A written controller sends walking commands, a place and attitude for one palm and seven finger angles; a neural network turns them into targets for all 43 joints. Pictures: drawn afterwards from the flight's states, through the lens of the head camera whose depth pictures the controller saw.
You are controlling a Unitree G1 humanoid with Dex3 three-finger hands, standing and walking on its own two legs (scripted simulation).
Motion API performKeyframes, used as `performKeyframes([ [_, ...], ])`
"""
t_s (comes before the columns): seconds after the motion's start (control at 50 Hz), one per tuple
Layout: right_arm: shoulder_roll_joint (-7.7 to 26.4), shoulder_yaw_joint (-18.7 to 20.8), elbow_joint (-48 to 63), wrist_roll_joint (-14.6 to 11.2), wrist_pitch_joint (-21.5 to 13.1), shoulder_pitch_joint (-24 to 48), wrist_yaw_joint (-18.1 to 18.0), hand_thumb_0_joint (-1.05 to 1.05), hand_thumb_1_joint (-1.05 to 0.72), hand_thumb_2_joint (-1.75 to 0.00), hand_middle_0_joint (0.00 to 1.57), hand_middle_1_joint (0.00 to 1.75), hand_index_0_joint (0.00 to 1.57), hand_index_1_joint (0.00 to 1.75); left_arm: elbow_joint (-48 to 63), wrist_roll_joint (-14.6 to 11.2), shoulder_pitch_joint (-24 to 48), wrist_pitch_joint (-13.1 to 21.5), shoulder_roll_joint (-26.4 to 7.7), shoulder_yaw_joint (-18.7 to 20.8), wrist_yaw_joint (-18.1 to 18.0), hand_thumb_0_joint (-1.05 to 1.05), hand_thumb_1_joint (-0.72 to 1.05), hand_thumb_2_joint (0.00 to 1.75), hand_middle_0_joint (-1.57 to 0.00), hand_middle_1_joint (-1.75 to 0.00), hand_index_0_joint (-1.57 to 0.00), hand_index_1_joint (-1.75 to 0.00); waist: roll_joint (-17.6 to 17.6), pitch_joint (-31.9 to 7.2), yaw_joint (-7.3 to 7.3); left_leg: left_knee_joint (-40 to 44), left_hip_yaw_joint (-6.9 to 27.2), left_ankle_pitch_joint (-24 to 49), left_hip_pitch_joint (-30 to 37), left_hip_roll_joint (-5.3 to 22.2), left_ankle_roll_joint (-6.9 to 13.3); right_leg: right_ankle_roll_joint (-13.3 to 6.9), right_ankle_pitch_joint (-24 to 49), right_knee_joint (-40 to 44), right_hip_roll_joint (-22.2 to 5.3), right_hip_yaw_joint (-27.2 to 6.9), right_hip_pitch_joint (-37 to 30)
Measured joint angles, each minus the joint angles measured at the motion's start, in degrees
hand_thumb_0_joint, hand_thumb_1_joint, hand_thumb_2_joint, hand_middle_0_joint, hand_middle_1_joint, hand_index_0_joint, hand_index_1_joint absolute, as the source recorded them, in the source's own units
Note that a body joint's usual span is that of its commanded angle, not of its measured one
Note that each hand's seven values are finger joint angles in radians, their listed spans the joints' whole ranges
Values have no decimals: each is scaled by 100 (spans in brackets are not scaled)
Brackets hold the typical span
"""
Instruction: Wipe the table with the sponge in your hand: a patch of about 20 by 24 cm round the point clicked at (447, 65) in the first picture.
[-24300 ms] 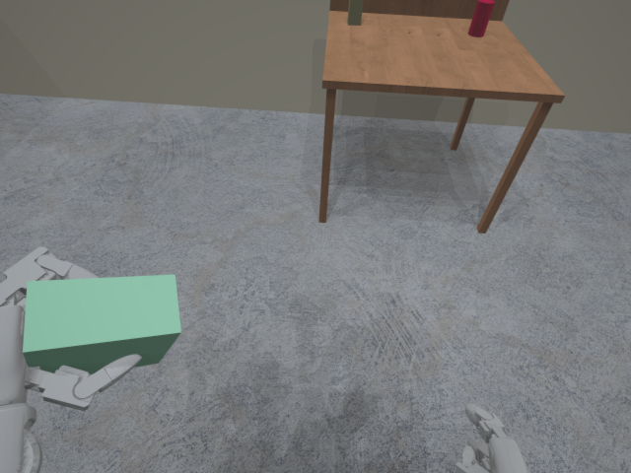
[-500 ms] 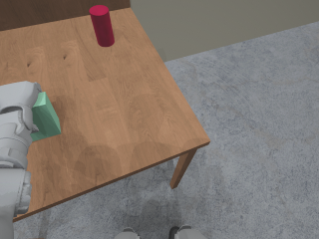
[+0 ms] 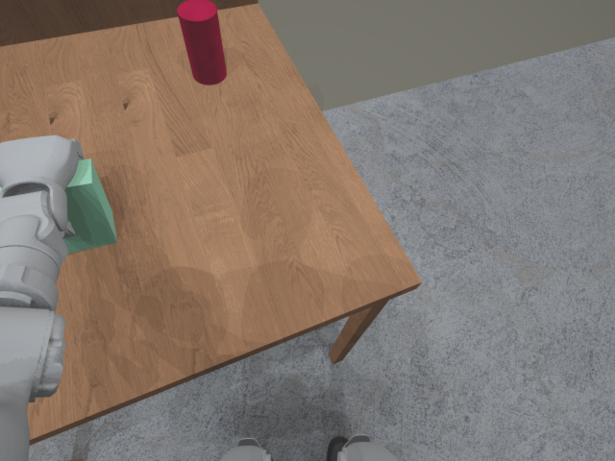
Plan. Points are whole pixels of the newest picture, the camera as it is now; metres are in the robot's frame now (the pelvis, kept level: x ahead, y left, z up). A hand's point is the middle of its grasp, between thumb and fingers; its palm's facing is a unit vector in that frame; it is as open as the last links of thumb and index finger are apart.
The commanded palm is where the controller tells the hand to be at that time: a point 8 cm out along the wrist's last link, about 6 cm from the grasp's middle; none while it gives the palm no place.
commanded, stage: slide across to the middle lane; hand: left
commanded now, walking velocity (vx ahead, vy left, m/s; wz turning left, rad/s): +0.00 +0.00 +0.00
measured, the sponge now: (61, 220) +0.44 +0.35 -0.02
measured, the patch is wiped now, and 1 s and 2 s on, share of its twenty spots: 0.45 0.60 0.70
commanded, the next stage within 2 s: wipe back along the middle lane in 0.58 s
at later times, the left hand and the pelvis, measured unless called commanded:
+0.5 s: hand (98, 180) +0.47 +0.29 +0.03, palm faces -0.16 +0.01 -0.99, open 9.9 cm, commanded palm +0.46 +0.25 +0.07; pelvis +0.03 +0.00 +0.02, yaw +0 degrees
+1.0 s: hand (116, 190) +0.46 +0.26 +0.02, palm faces -0.12 +0.01 -0.99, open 10.0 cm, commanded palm +0.44 +0.23 +0.05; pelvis +0.03 -0.01 +0.02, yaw +0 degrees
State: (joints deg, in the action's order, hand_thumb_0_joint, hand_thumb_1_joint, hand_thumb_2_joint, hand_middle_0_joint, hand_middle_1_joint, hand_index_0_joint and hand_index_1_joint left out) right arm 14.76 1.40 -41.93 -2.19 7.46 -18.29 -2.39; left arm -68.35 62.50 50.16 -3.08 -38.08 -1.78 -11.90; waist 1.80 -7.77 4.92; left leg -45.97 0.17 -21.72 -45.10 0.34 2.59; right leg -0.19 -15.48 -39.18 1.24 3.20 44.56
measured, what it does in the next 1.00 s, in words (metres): stands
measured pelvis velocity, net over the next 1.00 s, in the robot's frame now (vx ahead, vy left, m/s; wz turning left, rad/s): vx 0.03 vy -0.01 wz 0.00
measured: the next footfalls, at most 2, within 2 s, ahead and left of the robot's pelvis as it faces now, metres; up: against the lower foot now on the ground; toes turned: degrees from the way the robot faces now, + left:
none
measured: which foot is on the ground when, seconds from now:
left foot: down 0.00-1.00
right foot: down 0.00-1.00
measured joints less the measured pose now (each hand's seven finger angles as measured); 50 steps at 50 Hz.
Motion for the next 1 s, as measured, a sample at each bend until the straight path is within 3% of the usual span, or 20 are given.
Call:
performKeyframes([
  [0.14,-63,72,-237,-13,46,-5,33,1,-90,-90,20,30,20,30,255,-242,-185,-205,269,-177,-181,1,-54,112,-77,-135,-77,-137,-9,23,-70,221,41,23,336,-13,-16,-3,13,233,-5,33,-357],
  [0.3,-81,90,-295,7,56,135,65,1,-90,-90,20,30,20,30,286,-279,-181,-430,580,-424,-161,0,-52,112,-75,-137,-75,-139,-1,39,-83,467,64,50,670,-36,-29,-11,8,442,-21,49,-686],
  [0.42,-69,80,-267,19,110,287,91,1,-90,-90,20,30,20,30,356,-282,-279,-416,795,-289,-215,0,-52,112,-75,-138,-75,-140,23,16,-103,620,16,48,863,-19,-35,-14,4,553,-1,-3,-839],
  [0.62,-52,131,-251,41,146,390,175,0,-90,-90,20,30,20,30,417,-291,-404,-713,1100,-369,-470,0,-52,112,-74,-139,-74,-140,22,6,-147,762,6,66,1014,-6,-61,-31,1,648,14,-17,-963],
  [0.82,-34,118,-290,38,183,423,177,0,-90,-90,20,30,20,30,348,-307,-360,-887,1217,-449,-540,0,-51,112,-73,-140,-73,-141,12,14,-114,766,13,83,1028,-10,-70,-47,1,626,10,-9,-968],
  [1.0,-40,121,-262,12,282,346,212,1,-90,-90,20,30,20,30,667,-370,-727,-930,1391,-527,-708,0,-50,111,-71,-142,-71,-143,25,-61,-198,790,-50,75,1136,-10,-53,-31,1,623,11,-73,-1042],
])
